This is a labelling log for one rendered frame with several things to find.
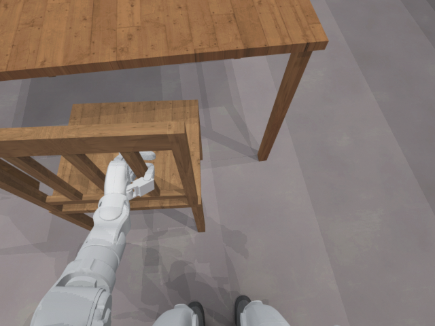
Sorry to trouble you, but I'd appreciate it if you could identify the robot left shin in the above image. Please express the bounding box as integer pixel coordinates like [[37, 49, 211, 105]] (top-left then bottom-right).
[[174, 304, 193, 312]]

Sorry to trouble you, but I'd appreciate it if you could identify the robot left forearm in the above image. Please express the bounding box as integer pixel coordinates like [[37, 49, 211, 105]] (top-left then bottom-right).
[[30, 194, 131, 326]]

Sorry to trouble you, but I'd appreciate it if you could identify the table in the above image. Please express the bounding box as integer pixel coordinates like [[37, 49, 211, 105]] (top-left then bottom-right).
[[0, 0, 329, 190]]

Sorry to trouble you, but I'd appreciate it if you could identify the robot left hand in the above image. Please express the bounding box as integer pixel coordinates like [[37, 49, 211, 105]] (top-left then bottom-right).
[[104, 151, 156, 200]]

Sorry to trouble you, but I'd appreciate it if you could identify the robot left upper arm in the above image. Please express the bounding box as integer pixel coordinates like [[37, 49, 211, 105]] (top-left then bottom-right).
[[34, 286, 112, 326]]

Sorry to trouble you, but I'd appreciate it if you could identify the left robot foot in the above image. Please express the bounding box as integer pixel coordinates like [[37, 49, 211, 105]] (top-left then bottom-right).
[[188, 302, 205, 326]]

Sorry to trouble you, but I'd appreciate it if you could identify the chair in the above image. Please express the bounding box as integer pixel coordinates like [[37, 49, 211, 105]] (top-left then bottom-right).
[[0, 100, 205, 232]]

